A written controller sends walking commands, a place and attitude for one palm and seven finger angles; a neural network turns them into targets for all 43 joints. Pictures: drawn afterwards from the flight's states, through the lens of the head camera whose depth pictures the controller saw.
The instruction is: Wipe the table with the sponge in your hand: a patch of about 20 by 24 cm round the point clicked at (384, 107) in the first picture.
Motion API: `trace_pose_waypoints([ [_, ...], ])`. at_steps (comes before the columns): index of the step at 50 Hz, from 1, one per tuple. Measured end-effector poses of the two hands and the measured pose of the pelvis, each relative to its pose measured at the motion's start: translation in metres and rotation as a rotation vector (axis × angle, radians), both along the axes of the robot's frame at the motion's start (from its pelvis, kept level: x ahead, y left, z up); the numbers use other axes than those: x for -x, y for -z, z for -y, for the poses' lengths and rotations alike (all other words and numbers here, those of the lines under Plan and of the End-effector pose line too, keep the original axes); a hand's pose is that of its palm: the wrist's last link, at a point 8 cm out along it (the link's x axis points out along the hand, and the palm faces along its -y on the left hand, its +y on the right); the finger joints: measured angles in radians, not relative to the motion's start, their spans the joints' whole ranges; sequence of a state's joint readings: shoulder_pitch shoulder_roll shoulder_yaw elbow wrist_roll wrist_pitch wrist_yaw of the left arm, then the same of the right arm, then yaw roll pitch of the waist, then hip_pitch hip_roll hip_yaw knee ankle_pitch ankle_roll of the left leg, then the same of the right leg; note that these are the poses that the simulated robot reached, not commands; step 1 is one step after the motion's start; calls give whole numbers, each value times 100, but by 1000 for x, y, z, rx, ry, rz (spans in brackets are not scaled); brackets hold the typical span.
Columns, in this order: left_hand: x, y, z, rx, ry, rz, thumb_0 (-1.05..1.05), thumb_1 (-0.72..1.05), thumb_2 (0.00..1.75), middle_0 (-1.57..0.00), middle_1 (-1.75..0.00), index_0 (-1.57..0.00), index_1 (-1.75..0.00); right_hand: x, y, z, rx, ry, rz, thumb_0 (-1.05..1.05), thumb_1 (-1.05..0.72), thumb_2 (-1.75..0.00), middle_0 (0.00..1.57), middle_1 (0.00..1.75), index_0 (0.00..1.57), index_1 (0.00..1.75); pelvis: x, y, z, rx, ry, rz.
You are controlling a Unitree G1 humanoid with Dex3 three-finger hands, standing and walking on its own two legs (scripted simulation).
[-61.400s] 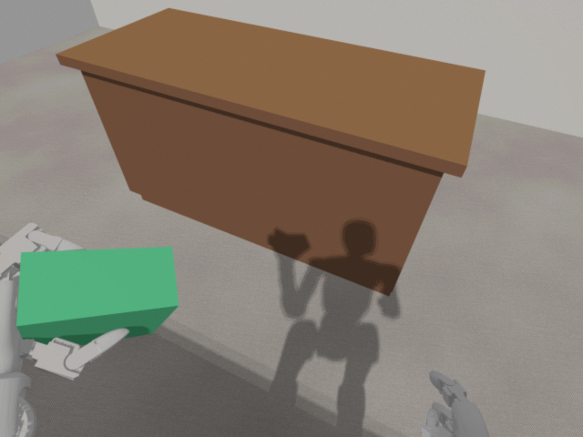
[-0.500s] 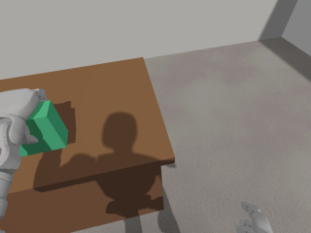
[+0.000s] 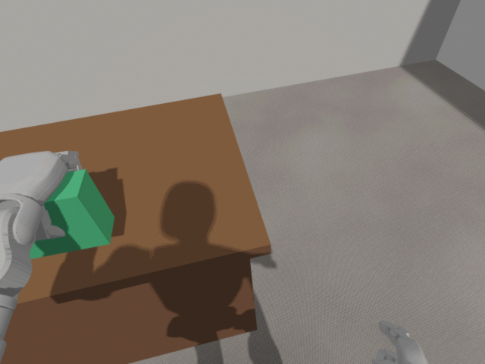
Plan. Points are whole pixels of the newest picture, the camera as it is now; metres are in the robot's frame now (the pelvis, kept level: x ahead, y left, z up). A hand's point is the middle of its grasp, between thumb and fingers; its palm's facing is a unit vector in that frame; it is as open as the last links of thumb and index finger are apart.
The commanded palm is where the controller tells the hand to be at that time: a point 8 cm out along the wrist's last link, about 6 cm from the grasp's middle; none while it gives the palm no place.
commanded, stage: bring the sponge back beside the body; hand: left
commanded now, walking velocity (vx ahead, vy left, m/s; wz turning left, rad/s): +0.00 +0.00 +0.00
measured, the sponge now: (62, 223) +0.28 +0.35 +0.09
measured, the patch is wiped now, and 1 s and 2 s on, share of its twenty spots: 1.00 1.00 1.00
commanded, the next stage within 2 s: step back with the hand held close in 1.38 s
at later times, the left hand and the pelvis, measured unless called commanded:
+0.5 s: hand (60, 235) +0.24 +0.31 +0.13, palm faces -0.01 -0.03 -1.00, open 10.3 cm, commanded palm +0.21 +0.31 +0.20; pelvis -0.01 -0.01 +0.00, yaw +0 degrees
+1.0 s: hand (73, 273) +0.19 +0.26 +0.13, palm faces +0.06 -0.08 -0.99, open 10.3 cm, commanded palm +0.15 +0.27 +0.19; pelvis -0.01 -0.02 +0.00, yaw -1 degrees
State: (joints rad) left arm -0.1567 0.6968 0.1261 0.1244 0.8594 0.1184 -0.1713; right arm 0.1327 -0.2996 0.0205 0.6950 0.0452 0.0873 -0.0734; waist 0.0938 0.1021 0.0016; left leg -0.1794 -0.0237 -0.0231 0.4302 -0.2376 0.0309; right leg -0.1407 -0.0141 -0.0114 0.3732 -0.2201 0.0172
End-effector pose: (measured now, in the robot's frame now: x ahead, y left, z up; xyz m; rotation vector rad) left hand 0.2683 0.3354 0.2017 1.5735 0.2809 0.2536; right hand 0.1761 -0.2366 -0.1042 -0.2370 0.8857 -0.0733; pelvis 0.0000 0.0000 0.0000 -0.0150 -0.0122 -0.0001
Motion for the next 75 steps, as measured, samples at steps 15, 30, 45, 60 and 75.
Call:
trace_pose_waypoints([
  [15, 32, -1, 9, 4, -60, 77, 0, -52, 105, -73, -129, -71, -135, -30, -17, -19, -31, -70, 110, 1, -90, -90, 20, 30, 20, 30, 10, 0, 9, -2, -6, 30],
  [30, 61, 16, 45, 43, 30, 57, 0, -52, 105, -73, -129, -71, -134, -36, -24, -14, -22, -83, 148, 1, -90, -90, 20, 30, 20, 30, 8, 0, 15, -4, 3, 57],
  [45, 95, 21, 63, 92, -45, 64, 0, -52, 105, -73, -129, -71, -135, -44, -26, -16, -60, -89, 190, 1, -90, -90, 20, 30, 20, 30, 9, 1, 18, -10, 12, 76],
  [60, 114, 19, 75, 76, -57, 128, 0, -52, 105, -73, -129, -71, -134, -45, -35, -17, -68, -117, 221, 1, -90, -90, 20, 30, 20, 30, 15, 1, 26, -9, 19, 102],
  [75, 111, 20, 91, 74, 16, 90, 0, -52, 105, -73, -129, -71, -134, -31, -28, -4, -57, -83, 208, 1, -90, -90, 20, 30, 20, 30, 16, 1, 28, -11, 27, 103],
])
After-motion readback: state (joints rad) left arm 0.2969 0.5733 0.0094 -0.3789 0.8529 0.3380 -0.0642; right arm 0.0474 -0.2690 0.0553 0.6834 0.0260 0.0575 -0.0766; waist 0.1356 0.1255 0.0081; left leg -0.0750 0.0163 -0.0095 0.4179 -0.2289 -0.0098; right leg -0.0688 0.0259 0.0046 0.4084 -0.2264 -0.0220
